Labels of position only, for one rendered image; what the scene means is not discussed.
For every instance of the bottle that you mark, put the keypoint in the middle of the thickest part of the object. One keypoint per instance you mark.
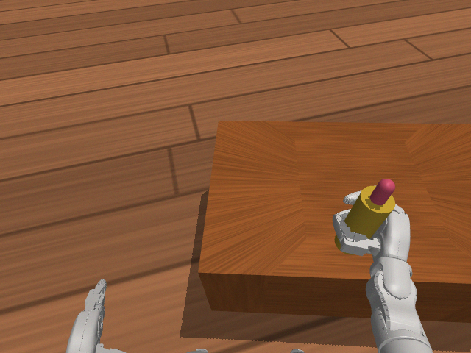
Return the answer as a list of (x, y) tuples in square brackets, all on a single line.
[(372, 207)]

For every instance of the left robot hand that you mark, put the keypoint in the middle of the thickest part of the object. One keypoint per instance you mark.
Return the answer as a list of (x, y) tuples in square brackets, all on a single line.
[(88, 326)]

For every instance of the right robot arm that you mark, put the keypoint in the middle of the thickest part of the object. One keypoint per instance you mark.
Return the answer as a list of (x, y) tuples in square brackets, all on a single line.
[(392, 295)]

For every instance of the right robot hand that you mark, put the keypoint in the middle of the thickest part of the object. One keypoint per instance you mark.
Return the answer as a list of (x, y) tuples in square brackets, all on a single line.
[(392, 238)]

